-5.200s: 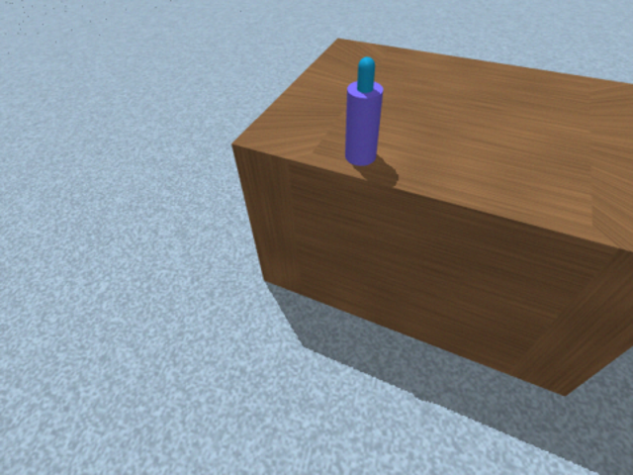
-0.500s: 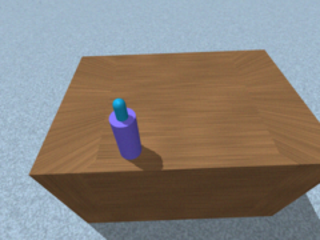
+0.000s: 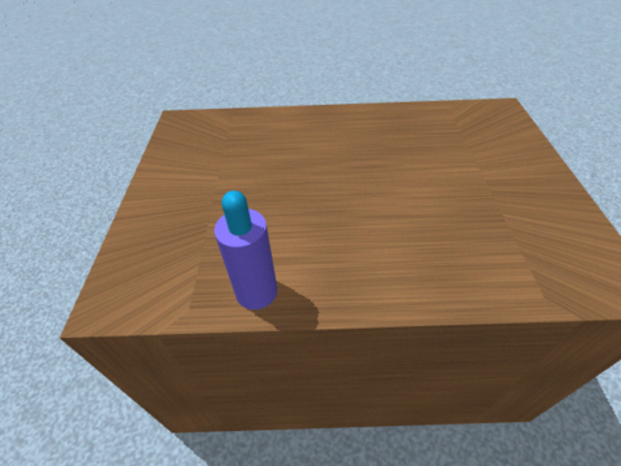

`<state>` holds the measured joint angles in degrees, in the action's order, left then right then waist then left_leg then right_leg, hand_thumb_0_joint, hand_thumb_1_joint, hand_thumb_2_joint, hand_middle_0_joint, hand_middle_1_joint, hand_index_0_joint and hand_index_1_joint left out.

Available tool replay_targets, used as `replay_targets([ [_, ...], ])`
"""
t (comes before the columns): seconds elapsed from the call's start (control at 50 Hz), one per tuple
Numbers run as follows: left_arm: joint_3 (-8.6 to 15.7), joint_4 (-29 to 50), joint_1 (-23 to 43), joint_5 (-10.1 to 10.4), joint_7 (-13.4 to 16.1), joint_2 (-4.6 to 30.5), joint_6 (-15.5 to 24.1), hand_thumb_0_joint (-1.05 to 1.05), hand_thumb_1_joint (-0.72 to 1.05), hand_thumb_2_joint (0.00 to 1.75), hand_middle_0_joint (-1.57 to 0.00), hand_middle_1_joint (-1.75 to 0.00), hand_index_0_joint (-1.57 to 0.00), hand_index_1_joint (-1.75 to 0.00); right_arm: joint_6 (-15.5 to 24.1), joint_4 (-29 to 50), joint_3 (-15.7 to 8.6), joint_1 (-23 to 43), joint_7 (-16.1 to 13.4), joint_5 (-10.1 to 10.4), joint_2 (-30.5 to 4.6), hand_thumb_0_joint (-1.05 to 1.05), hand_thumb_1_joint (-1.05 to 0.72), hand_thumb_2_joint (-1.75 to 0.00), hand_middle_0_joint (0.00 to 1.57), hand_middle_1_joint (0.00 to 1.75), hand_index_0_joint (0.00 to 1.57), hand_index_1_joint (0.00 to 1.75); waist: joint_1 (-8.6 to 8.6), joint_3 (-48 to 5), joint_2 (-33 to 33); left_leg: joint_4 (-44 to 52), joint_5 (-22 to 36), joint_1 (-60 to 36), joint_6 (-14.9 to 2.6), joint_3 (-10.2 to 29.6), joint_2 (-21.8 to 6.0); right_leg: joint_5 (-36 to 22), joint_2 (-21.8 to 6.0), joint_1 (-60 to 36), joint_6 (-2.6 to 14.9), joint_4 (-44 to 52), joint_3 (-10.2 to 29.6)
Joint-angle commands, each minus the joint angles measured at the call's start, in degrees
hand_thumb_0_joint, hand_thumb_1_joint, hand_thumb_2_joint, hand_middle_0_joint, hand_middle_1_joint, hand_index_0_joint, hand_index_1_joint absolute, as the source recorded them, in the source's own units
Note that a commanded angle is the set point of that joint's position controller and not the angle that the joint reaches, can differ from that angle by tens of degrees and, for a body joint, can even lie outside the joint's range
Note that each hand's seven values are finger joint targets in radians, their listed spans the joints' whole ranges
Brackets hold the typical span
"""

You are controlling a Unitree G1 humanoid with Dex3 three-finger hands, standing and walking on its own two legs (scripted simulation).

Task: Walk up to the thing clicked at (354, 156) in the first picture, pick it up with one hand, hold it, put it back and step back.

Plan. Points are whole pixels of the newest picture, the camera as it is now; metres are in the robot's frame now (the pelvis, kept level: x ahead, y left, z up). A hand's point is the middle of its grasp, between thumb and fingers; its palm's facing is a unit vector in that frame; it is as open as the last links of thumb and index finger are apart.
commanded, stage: stand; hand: left
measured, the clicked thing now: (246, 250) +0.44 +0.13 -0.01
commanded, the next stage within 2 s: rise first in 0.68 s
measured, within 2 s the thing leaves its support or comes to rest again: neither
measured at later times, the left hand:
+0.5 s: hand out of the picture +0.07 +0.26 -0.16, palm faces -0.02 -0.94 -0.35, open 7.4 cm
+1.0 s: hand (160, 464) +0.16 +0.24 -0.14, palm faces +0.17 -0.93 -0.31, open 10.4 cm
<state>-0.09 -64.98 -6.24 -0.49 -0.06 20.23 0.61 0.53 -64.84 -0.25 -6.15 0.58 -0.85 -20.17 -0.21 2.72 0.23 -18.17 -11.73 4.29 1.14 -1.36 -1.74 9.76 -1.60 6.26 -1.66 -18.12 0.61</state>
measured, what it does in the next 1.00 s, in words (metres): stands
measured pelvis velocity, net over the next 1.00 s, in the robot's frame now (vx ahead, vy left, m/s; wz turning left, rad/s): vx -0.01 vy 0.00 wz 0.01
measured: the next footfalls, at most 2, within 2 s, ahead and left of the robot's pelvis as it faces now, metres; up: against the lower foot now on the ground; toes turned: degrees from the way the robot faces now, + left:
none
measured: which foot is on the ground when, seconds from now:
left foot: down 0.00-1.00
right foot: down 0.00-1.00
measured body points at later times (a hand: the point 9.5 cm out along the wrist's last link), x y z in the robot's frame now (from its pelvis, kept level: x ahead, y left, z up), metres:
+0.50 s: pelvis +0.00 +0.00 +0.00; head +0.01 +0.00 +0.45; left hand +0.07 +0.31 -0.13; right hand +0.07 -0.30 -0.13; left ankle -0.02 +0.13 -0.75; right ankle +0.00 -0.14 -0.75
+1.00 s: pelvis -0.01 +0.00 -0.01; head +0.03 +0.00 +0.44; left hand +0.15 +0.29 -0.11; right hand +0.15 -0.28 -0.12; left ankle -0.02 +0.13 -0.75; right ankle +0.00 -0.14 -0.75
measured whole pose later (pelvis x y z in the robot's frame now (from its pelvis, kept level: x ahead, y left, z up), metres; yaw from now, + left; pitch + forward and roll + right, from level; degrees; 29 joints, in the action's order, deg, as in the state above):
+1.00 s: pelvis -0.01 +0.00 -0.01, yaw +1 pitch +2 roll +0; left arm 5.9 -50.7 -1.8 3.1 3.4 17.0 4.8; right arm 5.9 -53.7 -6.0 -1.4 -2.8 2.7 -16.3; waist -0.4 3.2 -0.1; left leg -27.6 -14.6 14.9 1.1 -0.5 -1.8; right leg 12.4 -1.6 16.1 -1.5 -26.6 0.0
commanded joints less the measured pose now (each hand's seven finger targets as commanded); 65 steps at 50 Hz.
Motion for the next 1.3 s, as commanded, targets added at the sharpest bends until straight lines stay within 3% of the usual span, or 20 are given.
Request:
replay_targets([
  [0.0, 2.41, 3.18, 1.94, 0.07, 0.6, 12.19, 0.98, 0.0, 0.9, 0.9, -0.2, -0.3, -0.2, -0.3, 1.09, 3.32, -2.29, 1.9, -0.87, 0.27, -12.38, 0.0, -0.9, -0.9, 0.2, 0.3, 0.2, 0.3, 0.15, -3.48, 0.37, 3.53, 7.07, 1.77, -1.9, 4.18, -5.84, -8.28, -6.04, -0.97, 2.4, 2.49, 4.15],
  [0.74, 2.13, 3.37, 0.96, -0.15, 0.68, 12.26, 1.03, 0.0, 0.9, 0.9, -0.2, -0.3, -0.2, -0.3, 1.11, 3.72, -2.37, 1.52, -0.9, 0.41, -12.35, 0.0, -0.9, -0.9, 0.2, 0.3, 0.2, 0.3, 0.22, -3.83, -0.54, 2.79, 9.5, 0.53, -1.91, 4.61, -5.94, -9.7, -5.94, -0.42, 2.35, 1.93, 3.52],
  [0.76, 2.21, 3.4, 1.34, 0.0, 0.74, 12.43, 1.04, 0.0, 0.82, 0.82, -0.13, -0.22, -0.15, -0.22, 1.04, 3.64, -2.35, 1.24, -0.87, 0.41, -12.25, 0.0, -0.82, -0.82, 0.12, 0.22, 0.12, 0.22, 0.44, -3.21, -0.76, 2.8, 8.8, 0.66, -1.95, 4.52, -5.83, -8.93, -6.0, -0.1, 2.35, 2.22, 3.72],
  [0.78, 0.63, 23.5, 21.45, 4.54, 1.0, 0.36, 5.66, 0.0, 0.74, 0.74, -0.05, -0.14, -0.07, -0.14, 7.75, 23.74, -0.01, 21.34, -1.8, 6.05, -1.18, 0.0, -0.74, -0.74, 0.04, 0.14, 0.05, 0.14, 2.14, -4.45, -1.0, -3.28, 4.58, 8.78, -1.11, -1.19, 1.74, -3.56, 1.14, 6.36, 1.39, -2.43, -2.8],
  [0.8, 1.21, 26.34, 20.37, 6.34, 2.55, 5.29, 7.68, 0.0, 0.66, 0.66, -0.01, -0.06, 0.0, -0.06, 8.86, 25.77, -0.14, 18.38, -2.7, 6.72, -3.36, 0.0, -0.66, -0.66, 0.05, 0.06, 0.05, 0.06, -0.19, -7.34, -3.35, -1.21, 1.63, 5.62, -1.21, -0.6, 1.45, -0.19, 0.82, 1.64, 1.53, -1.31, -2.83],
  [0.82, 3.19, 20.37, 12.71, 6.18, 3.45, 8.76, 7.31, 0.0, 0.58, 0.58, -0.01, 0.0, 0.0, -0.03, 8.22, 21.07, -2.88, 12.84, -3.77, 6.66, -9.06, 0.0, -0.58, -0.58, 0.04, 0.05, 0.05, 0.05, 0.68, -3.61, -1.58, -0.71, 0.29, 6.73, -0.98, -0.91, 1.19, 0.56, 1.25, 3.77, 1.86, -1.35, -2.52],
  [0.84, 7.03, 16.89, 9.35, 5.85, 4.18, 13.35, 6.48, 0.0, 0.5, 0.5, -0.02, -0.01, 0.0, -0.03, 7.18, 14.65, -6.45, 8.63, -4.62, 6.18, -12.18, 0.0, -0.5, -0.5, 0.05, 0.05, 0.05, 0.05, 0.47, -2.77, 0.67, -2.83, 0.78, 9.77, -0.7, -1.49, 1.66, 0.1, 1.29, 5.91, 2.04, -2.88, -2.56],
  [0.86, 9.41, 17.67, 9.62, 5.64, 4.76, 14.81, 6.06, 0.0, 0.42, 0.42, -0.01, 0.0, 0.0, -0.02, 7.22, 14.97, -8.4, 8.79, -4.99, 5.85, -13.32, 0.0, -0.42, -0.42, 0.05, 0.05, 0.05, 0.05, -0.19, -6.49, 0.87, -4.47, 3.24, 9.65, -0.58, -1.49, 1.58, -2.42, 1.36, 5.36, 2.03, -4.75, -2.69],
  [0.9, 8.38, 16.32, 6.94, 4.53, 4.83, 8.9, 6.31, 0.0, 0.36, 0.27, -0.01, 0.0, 0.0, -0.01, 7.55, 14.38, -7.51, 7.88, -4.83, 4.49, -7.76, 0.0, -0.26, -0.26, 0.05, 0.05, 0.05, 0.05, -0.21, -11.28, 1.04, -6.35, 6.22, 9.35, -0.81, -1.02, 1.46, -6.0, 1.34, 4.56, 1.96, -6.71, -2.47],
  [0.94, 12.22, 21.68, 0.6, 2.96, 4.55, 10.21, 5.98, 0.0, 0.26, 0.23, -0.01, -0.01, -0.01, -0.01, 6.85, 15.71, -11.75, -0.48, -4.53, 3.24, -8.8, 0.0, -0.1, -0.18, 0.05, 0.05, 0.05, 0.05, -0.04, -16.14, 2.98, -6.7, 10.75, 6.76, -0.88, -0.98, 1.79, -9.73, 1.53, 2.97, 2.2, -7.07, -2.7],
  [0.98, 12.15, 20.18, -4.95, 2.69, 4.59, 8.78, 5.13, 0.0, 0.11, 0.16, -0.03, -0.02, -0.04, -0.02, 6.18, 16.77, -11.81, -2.18, -4.52, 3.16, -8.46, 0.0, 0.06, -0.15, 0.05, 0.05, 0.05, 0.05, -0.68, -15.18, 0.67, -6.03, 14.28, 6.19, -0.63, -1.28, 1.9, -12.58, 1.73, 1.71, 1.91, -5.77, -2.91],
  [1.0, 12.51, 24.98, -3.51, 2.65, 4.6, 9.11, 5.29, 0.0, 0.03, 0.14, -0.03, -0.03, -0.04, -0.02, 6.11, 19.64, -10.73, -1.36, -4.24, 3.4, -6.32, 0.0, 0.14, -0.14, 0.05, 0.05, 0.05, 0.05, -1.29, -14.89, 1.55, -5.89, 15.48, 6.13, -0.56, -1.49, 2.07, -13.57, 1.58, 1.11, 1.76, -5.58, -3.07],
  [1.04, 10.99, 29.66, -2.91, 3.04, 4.18, 5.98, 5.08, 0.0, -0.08, 0.12, -0.04, -0.03, -0.04, -0.03, 5.46, 22.65, -9.73, -2.44, -4.04, 3.56, -4.35, 0.0, 0.2, -0.12, 0.05, 0.05, 0.05, 0.05, -0.51, -13.6, 1.4, -5.39, 14.31, 5.82, -0.5, -1.71, 1.89, -12.06, 1.78, 2.47, 1.78, -5.07, -3.35],
  [1.06, 10.82, 28.73, -4.73, 2.98, 4.26, 5.26, 4.63, 0.0, -0.13, 0.11, -0.04, -0.03, -0.04, -0.02, 5.21, 23.34, -10.59, -2.64, -4.22, 3.45, -5.37, 0.0, 0.23, -0.12, 0.05, 0.05, 0.05, 0.05, -0.56, -12.22, 1.17, -4.9, 13.76, 6.16, -0.52, -1.63, 1.79, -11.52, 1.74, 3.05, 1.86, -5.02, -3.38],
  [1.1, 9.31, 37.37, 2.37, 3.14, 4.44, 4.16, 5.33, 0.0, -0.25, 0.1, -0.03, -0.02, -0.03, -0.03, 5.87, 30.87, -8.21, 4.39, -4.35, 3.59, -3.36, 0.0, 0.31, -0.1, 0.05, 0.05, 0.05, 0.05, -0.58, -12.01, 0.07, -4.21, 10.7, 6.53, -0.64, -1.27, 1.42, -8.54, 1.54, 3.37, 1.83, -4.39, -3.45],
  [1.12, 10.95, 36.99, 0.47, 2.99, 4.85, 6.04, 5.24, 0.0, -0.3, 0.09, -0.03, -0.02, -0.03, -0.03, 5.8, 30.1, -9.17, 2.47, -4.75, 3.36, -4.39, 0.0, 0.36, -0.08, 0.05, 0.05, 0.05, 0.05, -0.99, -9.75, 0.12, -3.75, 9.46, 7.14, -0.75, -1.35, 1.48, -7.38, 1.52, 3.71, 1.85, -4.06, -3.4],
  [1.14, 9.2, 39.76, 0.8, 2.98, 4.76, 4.32, 5.42, 0.0, -0.37, 0.08, -0.03, -0.02, -0.03, -0.03, 6.0, 31.46, -8.14, 2.04, -4.74, 3.35, -3.24, 0.0, 0.39, -0.08, 0.05, 0.05, 0.05, 0.05, -0.51, -9.41, 0.49, -3.46, 8.24, 6.85, -0.77, -1.37, 1.47, -6.21, 1.52, 3.92, 1.85, -3.89, -3.42],
  [1.18, 10.25, 44.75, 0.57, 2.83, 5.39, 5.73, 5.92, 0.0, -0.45, 0.06, -0.04, -0.03, -0.03, -0.03, 6.81, 35.6, -9.18, 2.34, -5.37, 2.99, -4.88, 0.0, 0.45, -0.06, 0.05, 0.05, 0.05, 0.05, -0.29, -11.63, 0.79, -3.64, 8.7, 5.27, -0.93, -1.34, 1.6, -6.93, 1.32, 2.56, 1.75, -3.81, -3.29],
  [1.2, 9.1, 45.75, -0.82, 2.76, 5.33, 4.32, 6.0, 0.0, -0.51, 0.04, -0.04, -0.03, -0.04, -0.03, 6.9, 35.0, -8.05, 0.3, -5.36, 2.95, -3.01, 0.0, 0.47, -0.05, 0.05, 0.05, 0.05, 0.05, -0.46, -9.88, 0.18, -3.72, 8.6, 5.61, -1.03, -1.43, 1.66, -6.88, 1.25, 2.74, 1.71, -3.74, -3.38],
  [1.28, 11.51, 51.7, -6.5, 2.71, 5.77, 5.85, 6.4, 0.0, -0.52, 0.03, -0.03, -0.02, -0.02, -0.03, 7.34, 40.71, -9.09, -3.0, -5.61, 2.64, -4.31, 0.0, 0.52, -0.04, 0.05, 0.05, 0.05, 0.05, -0.63, -10.93, 0.13, -3.88, 11.88, 4.0, -0.85, -1.39, 1.41, -9.94, 1.46, 0.27, 1.79, -4.02, -3.78],
])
